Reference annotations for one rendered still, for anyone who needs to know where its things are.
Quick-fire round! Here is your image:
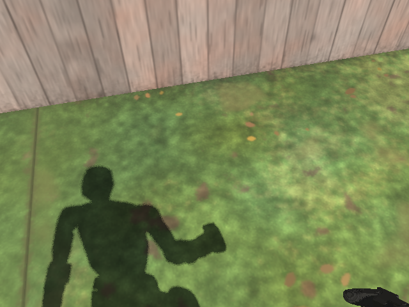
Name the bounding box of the robot right hand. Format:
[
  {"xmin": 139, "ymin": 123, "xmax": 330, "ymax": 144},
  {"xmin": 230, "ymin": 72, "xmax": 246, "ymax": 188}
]
[{"xmin": 343, "ymin": 287, "xmax": 409, "ymax": 307}]

